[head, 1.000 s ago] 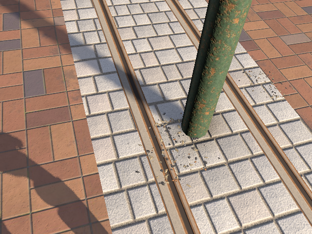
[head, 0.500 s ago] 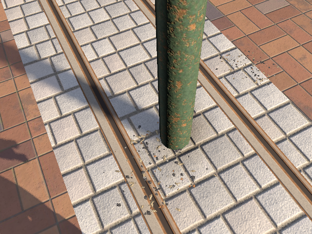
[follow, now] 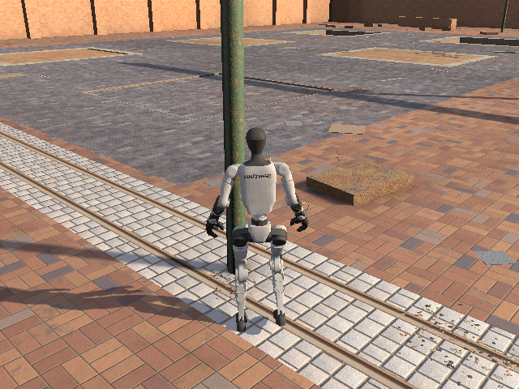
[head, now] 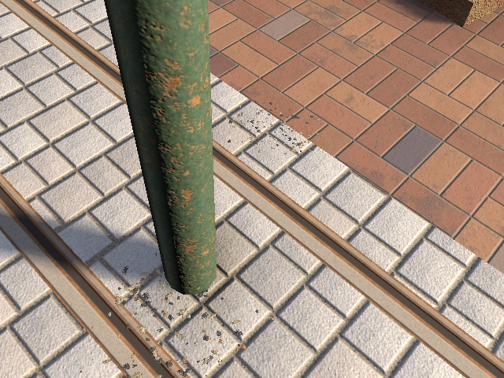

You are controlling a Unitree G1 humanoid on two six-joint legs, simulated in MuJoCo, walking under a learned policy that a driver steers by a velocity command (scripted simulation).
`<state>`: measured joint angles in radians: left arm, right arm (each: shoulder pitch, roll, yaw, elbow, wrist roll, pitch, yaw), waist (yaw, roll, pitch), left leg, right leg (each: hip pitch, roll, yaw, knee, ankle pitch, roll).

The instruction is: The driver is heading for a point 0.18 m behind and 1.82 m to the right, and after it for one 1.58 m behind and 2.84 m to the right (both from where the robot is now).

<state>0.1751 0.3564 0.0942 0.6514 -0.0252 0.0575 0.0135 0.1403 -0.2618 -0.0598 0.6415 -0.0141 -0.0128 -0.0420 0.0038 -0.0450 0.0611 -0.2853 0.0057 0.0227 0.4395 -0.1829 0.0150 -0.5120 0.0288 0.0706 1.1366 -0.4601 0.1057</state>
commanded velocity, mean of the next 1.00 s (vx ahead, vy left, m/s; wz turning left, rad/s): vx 0.00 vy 0.00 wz -0.60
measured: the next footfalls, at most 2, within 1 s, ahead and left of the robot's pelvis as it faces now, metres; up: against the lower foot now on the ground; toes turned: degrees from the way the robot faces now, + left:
right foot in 0.24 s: +0.04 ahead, -0.16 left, +0.00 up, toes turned -10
left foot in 0.76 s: +0.11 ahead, +0.05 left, +0.00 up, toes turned -32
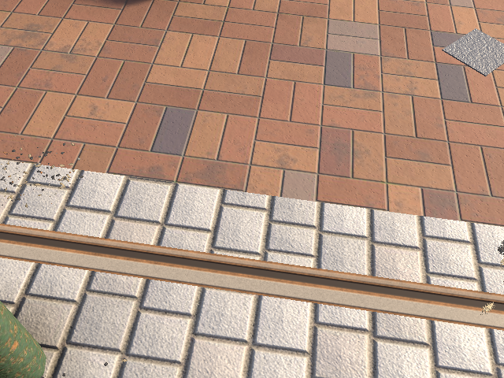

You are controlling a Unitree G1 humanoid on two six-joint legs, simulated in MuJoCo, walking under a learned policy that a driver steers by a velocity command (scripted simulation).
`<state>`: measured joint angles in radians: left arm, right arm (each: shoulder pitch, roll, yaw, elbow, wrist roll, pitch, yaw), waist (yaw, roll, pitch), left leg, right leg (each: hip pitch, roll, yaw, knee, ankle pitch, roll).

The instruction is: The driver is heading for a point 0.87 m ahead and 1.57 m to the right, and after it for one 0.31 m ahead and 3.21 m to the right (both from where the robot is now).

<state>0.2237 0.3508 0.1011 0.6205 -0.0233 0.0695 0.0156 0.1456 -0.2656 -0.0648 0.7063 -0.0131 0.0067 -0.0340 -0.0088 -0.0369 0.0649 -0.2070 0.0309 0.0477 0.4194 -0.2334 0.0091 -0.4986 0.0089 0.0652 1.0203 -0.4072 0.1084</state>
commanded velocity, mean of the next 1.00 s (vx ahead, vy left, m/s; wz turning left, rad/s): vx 0.15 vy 0.00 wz -0.33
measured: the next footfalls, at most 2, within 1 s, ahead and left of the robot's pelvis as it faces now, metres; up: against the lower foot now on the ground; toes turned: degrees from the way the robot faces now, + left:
right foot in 0.18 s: +0.03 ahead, -0.15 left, +0.00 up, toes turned -7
left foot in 0.58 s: +0.05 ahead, +0.08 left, +0.00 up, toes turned -10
